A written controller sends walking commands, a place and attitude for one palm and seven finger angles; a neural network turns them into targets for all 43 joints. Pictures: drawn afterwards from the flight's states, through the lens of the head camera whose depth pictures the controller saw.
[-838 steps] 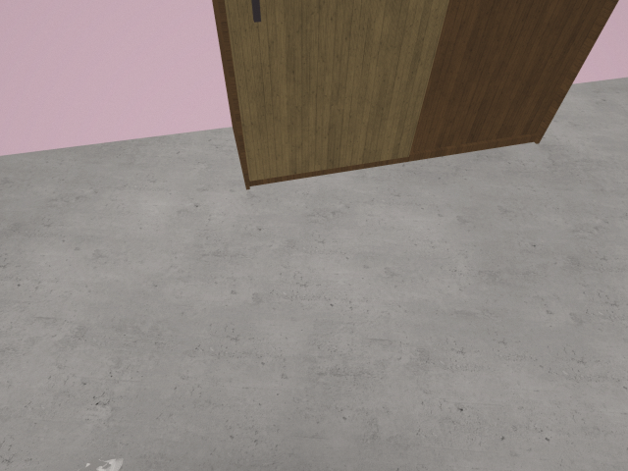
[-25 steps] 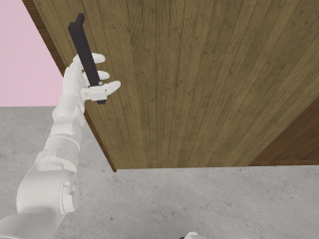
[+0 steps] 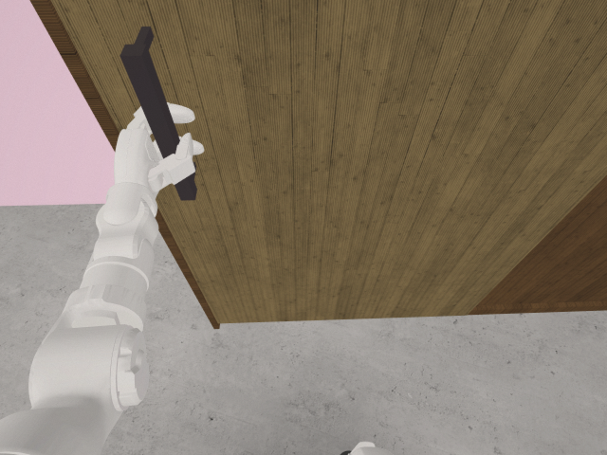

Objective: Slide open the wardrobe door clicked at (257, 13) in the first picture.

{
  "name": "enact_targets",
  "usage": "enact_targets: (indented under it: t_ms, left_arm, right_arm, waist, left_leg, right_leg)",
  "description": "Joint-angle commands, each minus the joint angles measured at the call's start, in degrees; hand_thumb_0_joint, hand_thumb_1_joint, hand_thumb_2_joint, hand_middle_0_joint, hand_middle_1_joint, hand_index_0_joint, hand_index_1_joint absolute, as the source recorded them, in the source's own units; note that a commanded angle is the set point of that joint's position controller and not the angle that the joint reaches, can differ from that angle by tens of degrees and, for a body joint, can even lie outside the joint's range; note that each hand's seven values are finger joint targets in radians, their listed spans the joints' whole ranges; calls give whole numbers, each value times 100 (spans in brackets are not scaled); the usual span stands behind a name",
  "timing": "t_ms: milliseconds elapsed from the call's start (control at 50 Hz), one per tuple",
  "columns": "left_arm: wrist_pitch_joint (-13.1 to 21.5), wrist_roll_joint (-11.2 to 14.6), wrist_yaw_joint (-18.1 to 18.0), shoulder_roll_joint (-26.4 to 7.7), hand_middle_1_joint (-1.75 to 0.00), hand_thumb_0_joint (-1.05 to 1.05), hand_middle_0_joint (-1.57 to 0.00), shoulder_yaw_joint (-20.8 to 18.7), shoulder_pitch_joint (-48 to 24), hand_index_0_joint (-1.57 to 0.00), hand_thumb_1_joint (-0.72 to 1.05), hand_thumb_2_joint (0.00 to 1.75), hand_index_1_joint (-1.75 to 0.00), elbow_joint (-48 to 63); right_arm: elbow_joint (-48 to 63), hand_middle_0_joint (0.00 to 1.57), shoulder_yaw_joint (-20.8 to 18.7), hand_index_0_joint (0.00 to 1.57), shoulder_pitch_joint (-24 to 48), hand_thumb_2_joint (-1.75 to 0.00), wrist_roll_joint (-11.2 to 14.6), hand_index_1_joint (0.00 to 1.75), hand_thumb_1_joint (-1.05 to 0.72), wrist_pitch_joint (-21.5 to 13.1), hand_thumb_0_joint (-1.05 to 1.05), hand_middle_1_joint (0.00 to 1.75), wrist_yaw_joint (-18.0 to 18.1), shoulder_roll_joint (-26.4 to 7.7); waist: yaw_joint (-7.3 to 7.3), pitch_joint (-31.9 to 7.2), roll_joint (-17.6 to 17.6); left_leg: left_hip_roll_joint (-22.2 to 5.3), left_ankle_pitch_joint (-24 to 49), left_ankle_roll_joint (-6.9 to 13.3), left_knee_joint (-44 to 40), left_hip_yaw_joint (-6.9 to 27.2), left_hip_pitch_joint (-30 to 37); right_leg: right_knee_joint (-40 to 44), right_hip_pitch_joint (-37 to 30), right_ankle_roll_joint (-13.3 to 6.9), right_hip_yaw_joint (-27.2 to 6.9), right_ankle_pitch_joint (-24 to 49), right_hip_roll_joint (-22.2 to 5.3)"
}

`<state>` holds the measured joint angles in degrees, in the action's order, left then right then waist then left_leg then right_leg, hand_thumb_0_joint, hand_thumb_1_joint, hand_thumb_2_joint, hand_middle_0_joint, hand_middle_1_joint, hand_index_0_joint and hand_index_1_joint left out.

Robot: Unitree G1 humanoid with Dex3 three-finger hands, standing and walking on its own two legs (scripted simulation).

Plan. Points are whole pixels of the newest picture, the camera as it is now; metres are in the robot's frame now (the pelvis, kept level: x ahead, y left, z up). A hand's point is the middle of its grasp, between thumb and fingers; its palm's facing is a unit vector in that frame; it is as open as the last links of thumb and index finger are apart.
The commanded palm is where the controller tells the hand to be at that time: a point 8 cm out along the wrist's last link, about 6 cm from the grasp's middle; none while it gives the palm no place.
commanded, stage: grip the handle and tug to test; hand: left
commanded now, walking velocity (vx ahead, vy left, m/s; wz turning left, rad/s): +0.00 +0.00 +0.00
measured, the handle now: (169, 125) +0.52 +0.18 +0.14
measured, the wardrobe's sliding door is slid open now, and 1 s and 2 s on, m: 0.00 0.00 0.01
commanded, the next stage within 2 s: tug the door sideways, standing still in 0.48 s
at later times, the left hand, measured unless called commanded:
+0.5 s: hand (187, 160) +0.47 +0.15 +0.12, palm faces +0.03 -1.00 +0.00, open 5.7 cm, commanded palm +0.41 +0.19 +0.12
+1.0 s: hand (188, 158) +0.47 +0.15 +0.12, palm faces +0.08 -1.00 -0.02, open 5.6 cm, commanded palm +0.44 +0.15 +0.12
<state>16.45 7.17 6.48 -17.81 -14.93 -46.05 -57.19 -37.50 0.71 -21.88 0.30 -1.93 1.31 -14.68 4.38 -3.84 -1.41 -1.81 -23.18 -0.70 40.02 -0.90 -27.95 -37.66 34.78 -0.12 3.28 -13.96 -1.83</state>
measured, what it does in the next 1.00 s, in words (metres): stands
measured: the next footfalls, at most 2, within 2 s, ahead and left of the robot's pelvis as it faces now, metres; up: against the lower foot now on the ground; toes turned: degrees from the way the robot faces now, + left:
left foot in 1.94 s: +0.09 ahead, +0.10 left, +0.00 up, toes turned +12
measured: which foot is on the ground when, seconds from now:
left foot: down 0.00-1.00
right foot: down 0.00-1.00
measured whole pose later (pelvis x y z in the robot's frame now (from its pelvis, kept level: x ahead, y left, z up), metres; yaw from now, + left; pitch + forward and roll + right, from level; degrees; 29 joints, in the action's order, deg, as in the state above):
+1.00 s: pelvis +0.04 +0.01 +0.01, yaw +3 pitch +10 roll -1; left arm 8.6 7.1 -0.7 -9.3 -6.3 -37.7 -40.9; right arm -38.3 -0.5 -17.1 -0.6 -3.2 0.3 -12.6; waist 0.2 -4.7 -2.6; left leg -0.8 -24.3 -0.4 36.4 1.8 -22.3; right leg -34.9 28.1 0.9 5.2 -16.5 -2.8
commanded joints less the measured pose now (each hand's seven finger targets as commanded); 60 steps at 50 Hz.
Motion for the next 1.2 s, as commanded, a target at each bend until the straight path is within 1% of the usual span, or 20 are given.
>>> enact_targets:
  t_ms: [0, 80, 120, 180, 220, 280, 400, 420, 560, 600, 680, 780, 880, 920, 960, 980, 1020, 1060, 1120, 1180]
  left_arm:
    - [406, 44, 143, -868, -140, 0, -45, 61, -2673, -45, 90, 90, -140, 1414]
    - [398, 58, 163, -947, -140, 0, -45, -3, -2601, -45, 90, 90, -140, 1534]
    - [377, 81, 175, -943, -140, 0, -45, -37, -2272, -45, 90, 90, -140, 1625]
    - [326, 150, 194, -986, -140, 0, -45, -164, -1763, -45, 90, 90, -140, 1855]
    - [297, 153, 197, -921, -140, 0, -45, -111, -1645, -45, 90, 90, -140, 2074]
    - [225, 215, 191, -955, -140, 0, -45, -238, -1024, -45, 90, 90, -140, 2589]
    - [-66, 232, 152, -552, -140, 0, -45, 21, -32, -45, 90, 90, -140, 3474]
    - [-76, 224, 126, -521, -140, 0, -45, 58, 34, -45, 90, 90, -140, 3768]
    - [-431, 235, -45, -299, -140, 0, -45, 116, 955, -45, 90, 90, -140, 4805]
    - [-515, 116, -112, -697, -140, 0, -45, -56, 56, -45, 90, 90, -140, 4515]
    - [-658, 103, -181, 58, -140, 0, -45, 585, -1127, -45, 90, 90, -140, 4014]
    - [-674, -28, -279, 634, -140, 0, -45, 1077, -1492, -45, 90, 90, -140, 3618]
    - [-348, -86, -317, 1105, -140, 0, -45, 1559, -2001, -45, 90, 90, -140, 3297]
    - [-238, -94, -331, 1246, -140, 0, -45, 1670, -2137, -45, 90, 90, -140, 3170]
    - [-175, -98, -297, 1307, -140, 0, -45, 1771, -2348, -45, 90, 90, -140, 3240]
    - [-168, -91, -278, 1381, -140, 0, -45, 1827, -2379, -45, 90, 90, -140, 3110]
    - [-131, -75, -266, 1540, -140, 0, -45, 1935, -2393, -45, 90, 90, -140, 2817]
    - [-58, -58, -290, 1671, -140, 0, -45, 2035, -2569, -45, 90, 90, -140, 2737]
    - [5, -82, -296, 1816, -140, 0, -45, 2162, -2731, -45, 90, 90, -140, 2674]
    - [39, -78, -280, 1719, -140, 0, -45, 2080, -2797, -45, 90, 90, -140, 2424]
  right_arm:
    - [505, 20, -280, 20, -363, -90, 27, 30, -90, -201, 0, 30, 58, -816]
    - [544, 20, -281, 20, -331, -90, 35, 30, -90, -181, 0, 30, 60, -816]
    - [615, 20, -283, 20, -288, -90, 45, 30, -90, -174, 0, 30, 53, -810]
    - [705, 20, -287, 20, -217, -90, 60, 30, -90, -163, 0, 30, 39, -802]
    - [753, 20, -292, 20, -165, -90, 69, 30, -90, -165, 0, 30, 31, -786]
    - [852, 20, -322, 20, -133, -90, 71, 30, -90, -166, 0, 30, 5, -761]
    - [993, 20, -348, 20, 19, -90, 105, 30, -90, -179, 0, 30, -47, -690]
    - [1032, 20, -354, 20, 55, -90, 98, 30, -90, -195, 0, 30, -48, -682]
    - [1022, 20, -376, 20, 157, -90, 72, 30, -90, -290, 0, 30, -88, -605]
    - [865, 20, -353, 20, 146, -90, 72, 30, -90, -214, 0, 30, -5, -680]
    - [624, 20, -345, 20, 82, -90, 52, 30, -90, -176, 0, 30, 96, -604]
    - [416, 20, -393, 20, -88, -90, -40, 30, -90, -185, 0, 30, 44, -548]
    - [390, 20, -363, 20, 31, -90, -47, 30, -90, -267, 0, 30, -19, -532]
    - [365, 20, -372, 20, -34, -90, -69, 30, -90, -306, 0, 30, -34, -547]
    - [290, 20, -393, 20, -117, -90, -76, 30, -90, -334, 0, 30, -79, -556]
    - [261, 20, -397, 20, -128, -90, -74, 30, -90, -349, 0, 30, -99, -556]
    - [254, 20, -384, 20, -130, -90, -80, 30, -90, -375, 0, 30, -121, -564]
    - [264, 20, -368, 20, -82, -90, -61, 30, -90, -424, 0, 30, -135, -567]
    - [208, 20, -369, 20, -164, -90, -78, 30, -90, -499, 0, 30, -170, -586]
    - [152, 20, -373, 20, -226, -90, -78, 30, -90, -534, 0, 30, -188, -612]
  waist:
    - [104, -2300, -46]
    - [74, -2324, 26]
    - [-23, -2384, -142]
    - [-145, -2456, 95]
    - [-186, -2425, -103]
    - [-315, -2642, 94]
    - [-395, -2511, -35]
    - [-433, -2589, -270]
    - [-507, -2569, -195]
    - [-266, -2158, -62]
    - [59, -1877, -130]
    - [106, -2357, -297]
    - [193, -2169, -81]
    - [217, -2320, -56]
    - [212, -2619, -449]
    - [227, -2655, -418]
    - [293, -2435, -81]
    - [330, -2300, -118]
    - [344, -2425, -374]
    - [352, -2435, -188]
  left_leg:
    - [217, 2038, 108, -515, -5, 343]
    - [217, 2059, 117, -542, -16, 323]
    - [221, 2175, 108, -545, -34, 373]
    - [193, 2375, 117, -574, -68, 337]
    - [188, 2524, 104, -586, -71, 402]
    - [151, 2939, 124, -593, -137, 432]
    - [61, 3676, 99, -644, -177, 684]
    - [53, 3939, 80, -630, -165, 808]
    - [-29, 4667, 35, -702, -168, 1176]
    - [-6, 4093, 46, -754, -142, 1167]
    - [-2, 4231, -11, -662, -26, 1490]
    - [10, 5162, -117, -408, 107, 1857]
    - [63, 4158, -95, -481, 191, 1669]
    - [43, 4572, -115, -402, 259, 1811]
    - [-9, 5325, -209, -263, 346, 2140]
    - [-12, 5313, -222, -219, 364, 2191]
    - [33, 4562, -153, -275, 335, 1855]
    - [52, 4098, -137, -328, 348, 1737]
    - [43, 4286, -181, -269, 405, 1850]
    - [80, 3859, -169, -252, 393, 1654]
  right_leg:
    - [113, -1971, -110, -96, 2044, 232]
    - [108, -2091, -108, -94, 2120, 229]
    - [97, -2169, -130, -101, 2166, 226]
    - [81, -2399, -129, -107, 2400, 231]
    - [73, -2434, -148, -92, 2447, 218]
    - [55, -2760, -138, -133, 2908, 213]
    - [98, -2852, -141, -111, 3311, 193]
    - [78, -2881, -159, -102, 3356, 181]
    - [208, -3093, -164, -97, 3870, 150]
    - [317, -2851, -123, -80, 3567, 193]
    - [388, -2248, -82, 16, 3246, 221]
    - [201, -2028, -77, 94, 3532, 200]
    - [218, -1781, -81, 130, 2787, 204]
    - [134, -1736, -92, 146, 2906, 209]
    - [10, -1541, -93, 150, 3110, 221]
    - [15, -1442, -86, 152, 3011, 228]
    - [84, -1484, -83, 173, 2740, 237]
    - [91, -1360, -81, 173, 2446, 252]
    - [13, -1207, -95, 193, 2373, 253]
    - [1, -1180, -96, 197, 2217, 275]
